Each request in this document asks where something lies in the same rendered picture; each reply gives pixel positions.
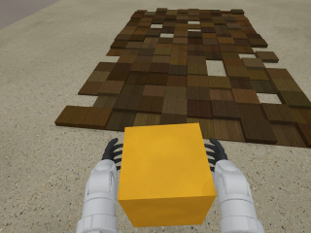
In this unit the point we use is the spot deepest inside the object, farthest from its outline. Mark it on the robot left hand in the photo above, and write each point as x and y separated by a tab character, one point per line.
110	154

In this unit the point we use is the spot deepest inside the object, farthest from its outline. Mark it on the robot left forearm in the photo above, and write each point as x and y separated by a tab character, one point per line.
99	207

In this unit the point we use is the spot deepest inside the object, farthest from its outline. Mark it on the robot right hand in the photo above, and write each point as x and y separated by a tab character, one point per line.
218	154

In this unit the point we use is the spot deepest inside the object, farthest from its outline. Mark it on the robot right forearm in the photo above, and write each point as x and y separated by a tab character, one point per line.
235	199

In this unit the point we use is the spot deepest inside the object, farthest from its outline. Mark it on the carton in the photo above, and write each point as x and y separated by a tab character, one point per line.
165	177

